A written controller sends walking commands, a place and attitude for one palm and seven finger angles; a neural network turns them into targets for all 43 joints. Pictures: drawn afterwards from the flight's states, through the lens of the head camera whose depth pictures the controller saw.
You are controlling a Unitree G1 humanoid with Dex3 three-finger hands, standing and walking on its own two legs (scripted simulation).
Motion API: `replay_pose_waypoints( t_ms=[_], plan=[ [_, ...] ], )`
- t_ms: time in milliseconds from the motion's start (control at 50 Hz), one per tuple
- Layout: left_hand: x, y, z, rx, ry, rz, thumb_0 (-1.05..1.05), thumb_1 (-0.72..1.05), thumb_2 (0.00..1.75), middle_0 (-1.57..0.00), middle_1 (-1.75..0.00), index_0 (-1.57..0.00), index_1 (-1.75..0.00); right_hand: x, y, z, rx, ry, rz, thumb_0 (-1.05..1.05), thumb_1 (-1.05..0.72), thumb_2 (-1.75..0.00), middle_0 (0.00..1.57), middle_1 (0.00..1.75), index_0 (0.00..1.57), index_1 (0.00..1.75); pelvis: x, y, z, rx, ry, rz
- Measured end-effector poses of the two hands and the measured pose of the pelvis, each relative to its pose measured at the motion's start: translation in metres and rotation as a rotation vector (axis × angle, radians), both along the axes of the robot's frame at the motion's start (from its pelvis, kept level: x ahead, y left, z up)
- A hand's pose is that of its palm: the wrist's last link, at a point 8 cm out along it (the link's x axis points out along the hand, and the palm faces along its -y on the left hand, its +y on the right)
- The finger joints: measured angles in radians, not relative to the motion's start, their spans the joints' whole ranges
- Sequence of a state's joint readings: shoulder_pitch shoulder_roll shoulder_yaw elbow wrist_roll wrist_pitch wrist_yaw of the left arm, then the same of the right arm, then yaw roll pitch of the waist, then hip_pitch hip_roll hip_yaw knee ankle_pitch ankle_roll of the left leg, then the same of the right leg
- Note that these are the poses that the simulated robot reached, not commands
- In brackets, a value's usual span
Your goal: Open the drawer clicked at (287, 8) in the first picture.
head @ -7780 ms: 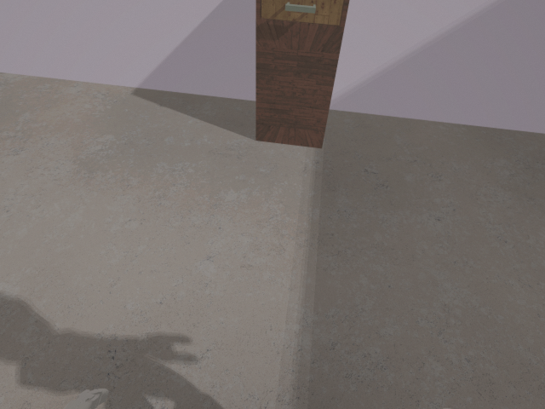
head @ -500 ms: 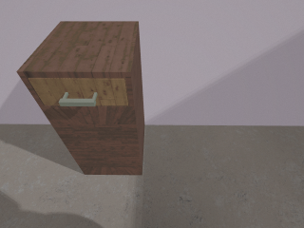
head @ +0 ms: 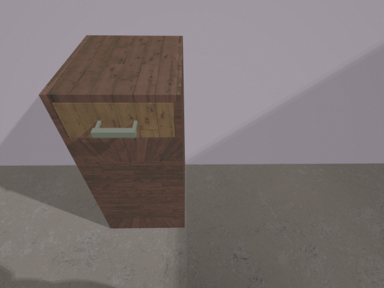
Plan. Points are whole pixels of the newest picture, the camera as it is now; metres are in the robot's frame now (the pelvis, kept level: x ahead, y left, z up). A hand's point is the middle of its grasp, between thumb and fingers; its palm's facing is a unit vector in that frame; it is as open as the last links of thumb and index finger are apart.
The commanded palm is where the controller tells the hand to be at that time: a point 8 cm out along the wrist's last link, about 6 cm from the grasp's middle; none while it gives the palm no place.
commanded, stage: look again from close up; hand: left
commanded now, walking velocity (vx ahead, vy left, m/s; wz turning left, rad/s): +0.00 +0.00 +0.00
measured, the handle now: (115, 128) +0.56 +0.27 +0.00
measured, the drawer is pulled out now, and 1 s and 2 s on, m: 0.00 0.00 0.00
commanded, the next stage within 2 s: raise the hand with hooked fingers in 0.16 s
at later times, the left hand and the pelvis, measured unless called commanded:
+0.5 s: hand (97, 254) +0.20 +0.21 -0.03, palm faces +0.00 -0.58 -0.81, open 7.7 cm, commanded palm +0.12 +0.23 -0.03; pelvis -0.01 +0.01 -0.01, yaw +0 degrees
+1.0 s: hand (97, 228) +0.23 +0.21 +0.01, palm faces +0.14 -0.06 -0.99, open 10.5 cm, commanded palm +0.19 +0.22 +0.05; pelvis +0.00 -0.04 -0.03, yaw +1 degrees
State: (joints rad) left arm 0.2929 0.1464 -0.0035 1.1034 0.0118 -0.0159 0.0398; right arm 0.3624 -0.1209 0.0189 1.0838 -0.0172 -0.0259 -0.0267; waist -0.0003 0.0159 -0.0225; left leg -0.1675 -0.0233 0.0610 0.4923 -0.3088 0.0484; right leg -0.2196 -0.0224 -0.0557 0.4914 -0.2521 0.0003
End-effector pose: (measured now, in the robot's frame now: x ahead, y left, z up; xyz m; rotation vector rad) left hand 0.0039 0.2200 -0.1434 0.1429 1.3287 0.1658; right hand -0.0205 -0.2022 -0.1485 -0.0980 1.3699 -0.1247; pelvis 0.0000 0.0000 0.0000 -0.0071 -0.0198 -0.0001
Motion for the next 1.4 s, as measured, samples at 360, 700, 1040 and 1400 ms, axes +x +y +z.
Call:
replay_pose_waypoints(
  t_ms=[360, 700, 1040, 1400],
  plan=[
    [0.049, 0.032, 0.043, 0.193, -0.251, -0.185, 0.03, 0.93, 0.89, -0.20, -0.31, -0.20, -0.31, 0.016, -0.003, 0.014, -0.080, -0.174, 0.000, 0.02, -0.92, -0.90, 0.20, 0.30, 0.20, 0.30, -0.003, 0.017, -0.002, 0.028, 0.024, -0.020],
    [0.128, -0.021, 0.134, 0.957, -0.754, -0.925, 0.00, 0.59, 0.77, -0.22, -0.50, -0.22, -0.50, 0.244, -0.052, 0.085, -0.094, -0.739, 0.263, 0.01, -0.91, -0.90, 0.20, 0.30, 0.20, 0.30, -0.012, -0.019, -0.026, 0.053, 0.152, -0.049],
    [0.214, -0.012, 0.208, 1.216, -0.825, -0.862, 0.00, 0.18, 0.60, -0.27, -0.76, -0.27, -0.76, 0.239, -0.017, 0.033, 0.078, -0.589, 0.240, 0.01, -0.90, -0.90, 0.20, 0.30, 0.20, 0.30, 0.004, -0.039, -0.027, 0.048, 0.154, -0.011],
    [0.255, 0.006, 0.247, 1.249, -0.965, -0.878, 0.00, -0.23, 0.42, -0.30, -1.03, -0.30, -1.03, 0.191, -0.072, 0.036, -0.119, -0.485, 0.053, 0.01, -0.90, -0.90, 0.19, 0.30, 0.20, 0.30, 0.009, -0.009, -0.013, 0.031, 0.127, -0.070]
  ],
)
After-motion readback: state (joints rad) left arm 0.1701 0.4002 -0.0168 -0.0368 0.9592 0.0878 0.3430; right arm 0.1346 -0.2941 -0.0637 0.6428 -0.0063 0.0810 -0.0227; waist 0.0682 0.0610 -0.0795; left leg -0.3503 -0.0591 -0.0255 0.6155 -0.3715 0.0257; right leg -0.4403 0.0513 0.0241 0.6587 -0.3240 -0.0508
